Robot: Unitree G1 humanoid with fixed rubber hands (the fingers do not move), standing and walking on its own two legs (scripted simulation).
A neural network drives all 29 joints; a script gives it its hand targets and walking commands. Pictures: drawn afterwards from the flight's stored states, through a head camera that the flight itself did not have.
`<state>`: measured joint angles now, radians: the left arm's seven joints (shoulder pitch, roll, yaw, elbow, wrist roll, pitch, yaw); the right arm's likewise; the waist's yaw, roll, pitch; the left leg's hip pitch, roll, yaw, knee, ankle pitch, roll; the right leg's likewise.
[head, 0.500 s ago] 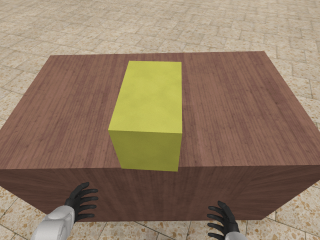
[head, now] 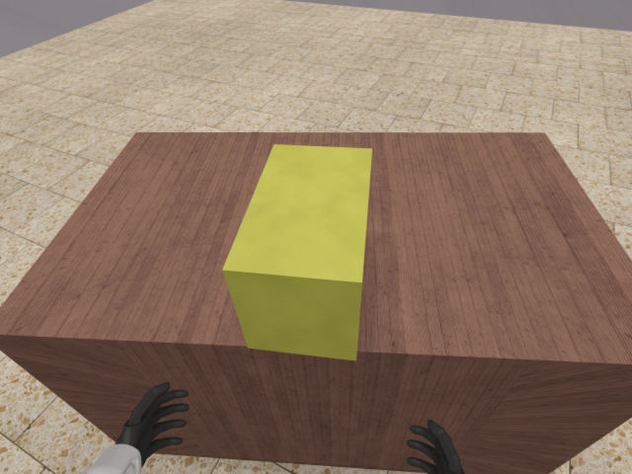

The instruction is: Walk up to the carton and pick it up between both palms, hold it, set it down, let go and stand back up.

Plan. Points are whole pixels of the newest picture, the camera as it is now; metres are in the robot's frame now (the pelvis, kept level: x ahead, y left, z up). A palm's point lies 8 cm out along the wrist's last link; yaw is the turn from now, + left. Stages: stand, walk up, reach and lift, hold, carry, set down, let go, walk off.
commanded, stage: reach and lift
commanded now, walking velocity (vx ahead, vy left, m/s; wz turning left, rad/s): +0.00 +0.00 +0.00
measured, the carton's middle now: (312, 245) +0.47 +0.05 +0.01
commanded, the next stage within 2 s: none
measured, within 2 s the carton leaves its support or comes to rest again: neither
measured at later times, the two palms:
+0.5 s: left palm (118, 432) +0.19 +0.29 -0.04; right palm (432, 444) +0.18 -0.10 -0.02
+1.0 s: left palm (130, 409) +0.21 +0.27 -0.02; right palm (450, 427) +0.19 -0.12 +0.00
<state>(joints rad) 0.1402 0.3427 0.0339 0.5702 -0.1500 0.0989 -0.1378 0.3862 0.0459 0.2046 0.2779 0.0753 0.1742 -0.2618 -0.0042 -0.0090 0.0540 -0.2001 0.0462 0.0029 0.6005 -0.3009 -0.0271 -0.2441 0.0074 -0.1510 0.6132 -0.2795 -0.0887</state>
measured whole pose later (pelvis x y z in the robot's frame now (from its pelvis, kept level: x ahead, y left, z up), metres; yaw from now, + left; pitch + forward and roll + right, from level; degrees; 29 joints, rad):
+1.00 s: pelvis +0.03 +0.08 +0.02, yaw -4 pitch -6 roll -2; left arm 0.30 0.26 -0.14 0.37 -0.18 -0.26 0.05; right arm 0.34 -0.03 -0.01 0.41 0.16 -0.31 -0.04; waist 0.04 -0.06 0.06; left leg -0.05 0.01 0.09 0.44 -0.28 0.04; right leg -0.07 -0.01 -0.06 0.35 -0.17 0.00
